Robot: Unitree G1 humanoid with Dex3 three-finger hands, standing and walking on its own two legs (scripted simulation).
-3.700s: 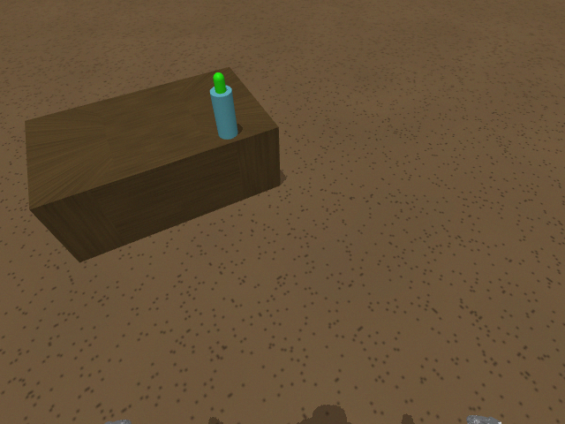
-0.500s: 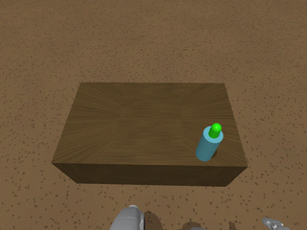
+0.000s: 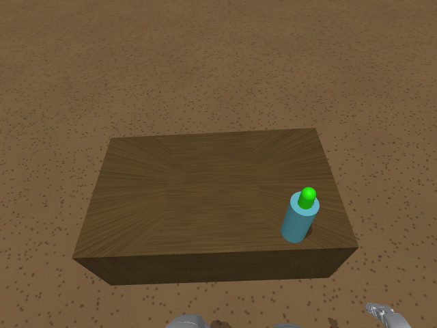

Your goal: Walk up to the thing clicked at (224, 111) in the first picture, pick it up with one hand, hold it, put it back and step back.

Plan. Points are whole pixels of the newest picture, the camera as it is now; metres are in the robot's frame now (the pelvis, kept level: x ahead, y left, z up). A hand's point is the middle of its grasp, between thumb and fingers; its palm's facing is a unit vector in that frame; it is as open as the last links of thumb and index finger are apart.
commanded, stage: walk up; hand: right
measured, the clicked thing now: (300, 213) +0.45 -0.21 -0.27
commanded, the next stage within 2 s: stand in 1.28 s
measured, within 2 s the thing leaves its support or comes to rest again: neither
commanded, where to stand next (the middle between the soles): +0.07 +0.00 m, yaw +0 degrees
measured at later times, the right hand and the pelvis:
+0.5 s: hand out of the picture +0.11 -0.25 -0.13, palm faces +0.01 +0.94 -0.34, open 7.4 cm; pelvis +0.02 +0.00 +0.02, yaw +0 degrees
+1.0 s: hand out of the picture +0.11 -0.25 -0.13, palm faces +0.00 +0.94 -0.33, open 7.4 cm; pelvis +0.03 +0.01 +0.02, yaw +0 degrees
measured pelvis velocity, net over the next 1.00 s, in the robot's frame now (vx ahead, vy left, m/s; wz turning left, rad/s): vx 0.03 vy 0.01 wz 0.00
